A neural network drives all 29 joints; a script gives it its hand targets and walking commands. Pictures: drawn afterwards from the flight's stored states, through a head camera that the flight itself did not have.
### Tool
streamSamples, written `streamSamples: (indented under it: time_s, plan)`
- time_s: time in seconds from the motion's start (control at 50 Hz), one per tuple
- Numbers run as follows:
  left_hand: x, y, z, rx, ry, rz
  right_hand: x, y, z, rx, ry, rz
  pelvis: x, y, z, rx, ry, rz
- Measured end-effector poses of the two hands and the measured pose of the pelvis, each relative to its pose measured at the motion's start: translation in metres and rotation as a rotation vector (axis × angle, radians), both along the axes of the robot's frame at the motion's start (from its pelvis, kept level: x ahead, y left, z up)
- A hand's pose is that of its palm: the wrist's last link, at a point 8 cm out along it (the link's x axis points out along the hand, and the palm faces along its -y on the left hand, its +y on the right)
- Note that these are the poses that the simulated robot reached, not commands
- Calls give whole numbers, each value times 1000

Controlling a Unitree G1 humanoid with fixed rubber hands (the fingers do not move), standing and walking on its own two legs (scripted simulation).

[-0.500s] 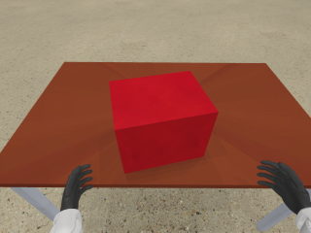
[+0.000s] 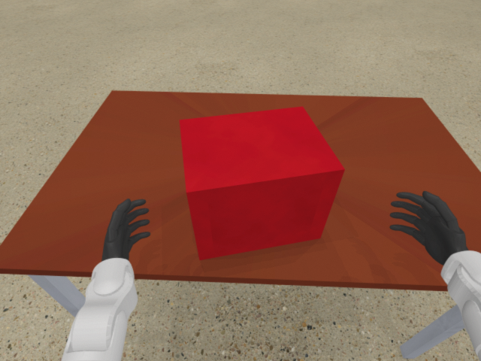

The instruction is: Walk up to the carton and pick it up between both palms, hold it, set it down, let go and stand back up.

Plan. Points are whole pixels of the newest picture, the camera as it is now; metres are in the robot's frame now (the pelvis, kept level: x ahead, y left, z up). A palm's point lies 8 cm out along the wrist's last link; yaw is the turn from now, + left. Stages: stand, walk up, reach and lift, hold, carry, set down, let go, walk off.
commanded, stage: reach and lift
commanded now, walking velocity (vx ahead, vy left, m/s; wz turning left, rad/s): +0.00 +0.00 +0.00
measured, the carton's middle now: (252, 181) +0.51 +0.02 +0.01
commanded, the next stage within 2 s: none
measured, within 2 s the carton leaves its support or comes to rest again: neither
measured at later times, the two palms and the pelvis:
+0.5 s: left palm (120, 205) +0.34 +0.23 +0.11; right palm (421, 183) +0.40 -0.26 +0.13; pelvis +0.01 +0.00 +0.00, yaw +0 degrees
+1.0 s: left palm (124, 171) +0.40 +0.24 +0.13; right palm (407, 143) +0.46 -0.25 +0.17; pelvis +0.01 +0.00 +0.00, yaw +0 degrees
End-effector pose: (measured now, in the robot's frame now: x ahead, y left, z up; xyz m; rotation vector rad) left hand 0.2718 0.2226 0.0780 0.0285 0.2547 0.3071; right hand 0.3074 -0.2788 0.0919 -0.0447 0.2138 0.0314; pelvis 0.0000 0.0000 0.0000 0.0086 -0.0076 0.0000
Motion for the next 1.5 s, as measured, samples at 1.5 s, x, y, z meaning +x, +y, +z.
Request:
streamSamples:
  time_s: [1.5]
  plan:
    - [170,30,84,-80,41,40,197,56,98,116,25,3,10,-2,-4,-1,281,1]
